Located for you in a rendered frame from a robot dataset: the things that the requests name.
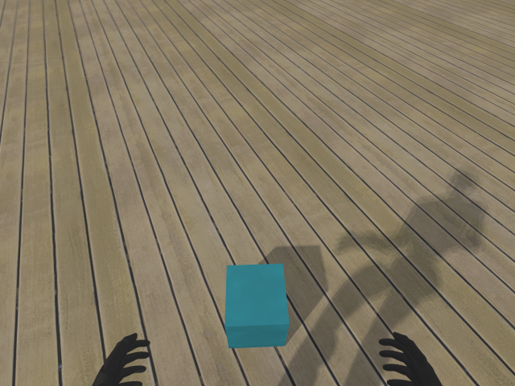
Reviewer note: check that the carton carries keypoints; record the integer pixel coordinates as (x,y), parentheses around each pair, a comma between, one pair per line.
(256,313)

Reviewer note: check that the right robot hand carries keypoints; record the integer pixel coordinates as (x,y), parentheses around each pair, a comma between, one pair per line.
(417,369)

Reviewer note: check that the left robot hand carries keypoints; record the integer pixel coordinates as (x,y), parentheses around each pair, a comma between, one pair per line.
(112,372)

